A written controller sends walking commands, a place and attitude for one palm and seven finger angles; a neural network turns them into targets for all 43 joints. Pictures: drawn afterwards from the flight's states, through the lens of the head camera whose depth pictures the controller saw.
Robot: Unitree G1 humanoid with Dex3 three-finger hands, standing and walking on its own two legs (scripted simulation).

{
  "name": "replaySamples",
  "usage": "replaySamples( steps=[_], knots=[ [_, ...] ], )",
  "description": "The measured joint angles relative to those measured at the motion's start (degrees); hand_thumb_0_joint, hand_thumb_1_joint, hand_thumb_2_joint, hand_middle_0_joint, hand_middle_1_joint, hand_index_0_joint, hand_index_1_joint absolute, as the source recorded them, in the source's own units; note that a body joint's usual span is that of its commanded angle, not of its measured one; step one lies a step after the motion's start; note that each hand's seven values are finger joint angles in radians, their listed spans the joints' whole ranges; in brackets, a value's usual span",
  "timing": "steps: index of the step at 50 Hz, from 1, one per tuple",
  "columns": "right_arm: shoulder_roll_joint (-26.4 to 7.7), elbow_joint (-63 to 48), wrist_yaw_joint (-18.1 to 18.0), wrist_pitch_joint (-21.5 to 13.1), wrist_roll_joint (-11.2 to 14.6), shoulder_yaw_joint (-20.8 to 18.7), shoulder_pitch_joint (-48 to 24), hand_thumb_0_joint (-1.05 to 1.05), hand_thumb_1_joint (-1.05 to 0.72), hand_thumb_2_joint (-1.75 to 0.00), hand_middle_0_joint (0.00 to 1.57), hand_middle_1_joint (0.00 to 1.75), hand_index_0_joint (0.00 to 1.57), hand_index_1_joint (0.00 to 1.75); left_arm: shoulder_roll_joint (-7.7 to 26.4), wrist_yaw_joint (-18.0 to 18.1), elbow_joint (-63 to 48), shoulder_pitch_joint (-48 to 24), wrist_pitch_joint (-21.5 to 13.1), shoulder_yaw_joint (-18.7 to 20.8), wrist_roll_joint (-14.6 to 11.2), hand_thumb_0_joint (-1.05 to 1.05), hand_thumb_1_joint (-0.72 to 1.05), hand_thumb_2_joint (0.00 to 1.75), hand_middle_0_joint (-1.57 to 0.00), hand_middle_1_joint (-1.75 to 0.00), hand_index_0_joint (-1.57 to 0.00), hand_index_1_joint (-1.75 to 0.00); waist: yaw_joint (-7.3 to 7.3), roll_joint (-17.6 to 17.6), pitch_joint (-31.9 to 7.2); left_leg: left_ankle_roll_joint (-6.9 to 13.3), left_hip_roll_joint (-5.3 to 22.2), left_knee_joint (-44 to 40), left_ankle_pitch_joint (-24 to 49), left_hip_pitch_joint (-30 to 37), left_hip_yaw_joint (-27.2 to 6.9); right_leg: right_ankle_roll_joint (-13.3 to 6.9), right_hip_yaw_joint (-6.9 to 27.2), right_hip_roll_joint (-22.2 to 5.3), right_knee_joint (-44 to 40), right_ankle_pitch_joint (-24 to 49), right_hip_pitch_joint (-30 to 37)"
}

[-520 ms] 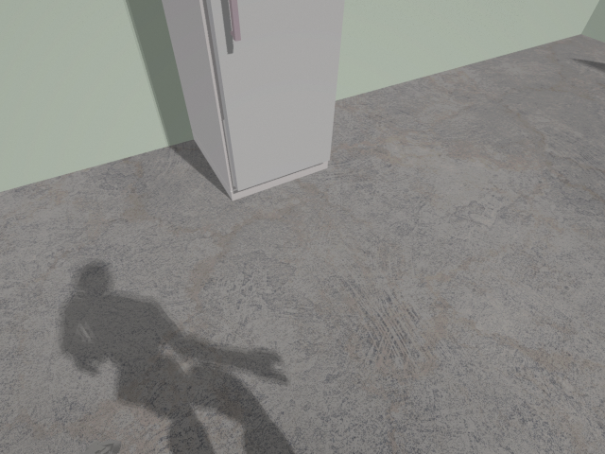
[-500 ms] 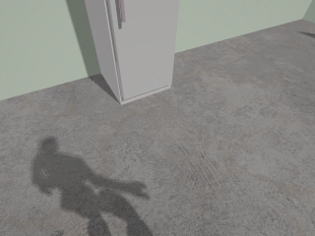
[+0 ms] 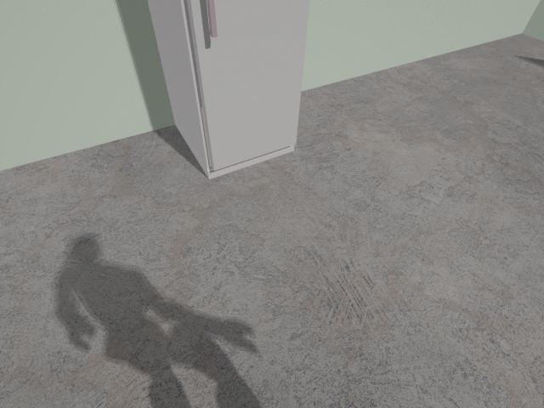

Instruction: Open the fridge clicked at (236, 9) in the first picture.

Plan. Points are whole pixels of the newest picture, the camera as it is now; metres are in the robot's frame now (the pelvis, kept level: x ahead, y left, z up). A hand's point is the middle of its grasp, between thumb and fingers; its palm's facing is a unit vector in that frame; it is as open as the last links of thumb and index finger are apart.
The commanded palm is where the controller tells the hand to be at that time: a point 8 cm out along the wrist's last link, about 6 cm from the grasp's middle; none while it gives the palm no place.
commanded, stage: stand and wait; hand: left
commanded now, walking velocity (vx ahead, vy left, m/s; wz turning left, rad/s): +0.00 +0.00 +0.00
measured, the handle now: out of the picture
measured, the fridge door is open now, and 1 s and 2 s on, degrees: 0 0 0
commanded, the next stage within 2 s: look at it before walking up in 0.30 s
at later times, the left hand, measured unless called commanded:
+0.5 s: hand out of the picture +0.07 +0.24 -0.15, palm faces -0.03 -0.94 -0.33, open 7.4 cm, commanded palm none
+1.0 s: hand out of the picture +0.07 +0.24 -0.15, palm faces -0.03 -0.94 -0.34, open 7.4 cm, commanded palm none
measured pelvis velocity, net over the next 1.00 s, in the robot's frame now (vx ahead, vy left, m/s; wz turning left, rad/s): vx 0.00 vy -0.01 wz -0.01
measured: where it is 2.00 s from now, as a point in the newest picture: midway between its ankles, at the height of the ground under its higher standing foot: (283, 404)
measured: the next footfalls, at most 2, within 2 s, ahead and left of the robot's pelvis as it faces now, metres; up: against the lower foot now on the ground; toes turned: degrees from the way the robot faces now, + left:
left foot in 1.84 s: +0.42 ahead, +0.05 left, +0.00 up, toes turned -7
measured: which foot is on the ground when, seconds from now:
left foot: down 0.00-1.00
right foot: down 0.00-1.00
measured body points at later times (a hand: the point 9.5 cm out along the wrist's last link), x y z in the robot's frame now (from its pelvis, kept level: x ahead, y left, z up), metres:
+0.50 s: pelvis -0.01 +0.00 +0.00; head -0.01 +0.00 +0.45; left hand +0.07 +0.29 -0.13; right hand +0.07 -0.30 -0.13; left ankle +0.00 +0.12 -0.74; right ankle +0.00 -0.12 -0.74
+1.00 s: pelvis +0.00 -0.01 +0.00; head +0.00 +0.00 +0.45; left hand +0.07 +0.29 -0.13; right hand +0.08 -0.30 -0.13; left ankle +0.00 +0.12 -0.74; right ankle +0.00 -0.12 -0.74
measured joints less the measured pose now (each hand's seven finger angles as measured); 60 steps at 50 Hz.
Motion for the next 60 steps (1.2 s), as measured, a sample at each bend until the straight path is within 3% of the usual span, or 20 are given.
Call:
replaySamples(
  steps=[53,60],
  knots=[
    [-0.03,2.07,0.10,-0.20,0.21,0.41,-0.75,0.01,-0.91,-0.90,0.20,0.30,0.20,0.29,0.08,0.08,1.37,-1.08,-0.42,-0.10,0.05,0.01,0.90,0.89,-0.21,-0.30,-0.21,-0.30,-0.03,0.20,0.28,-0.62,0.67,-3.32,1.72,1.38,0.12,-0.47,0.11,0.64,-3.01,1.68,1.11],
    [2.86,0.83,0.22,0.54,-0.61,0.13,2.67,0.01,-0.91,-0.90,0.20,0.30,0.20,0.29,-2.68,-0.56,0.39,4.10,1.05,0.60,0.58,0.01,0.90,0.89,-0.20,-0.30,-0.20,-0.30,0.77,0.21,-2.14,-0.42,1.80,2.64,-4.34,-0.39,2.48,-1.14,2.35,1.82,2.39,-2.71,-1.44]
  ],
)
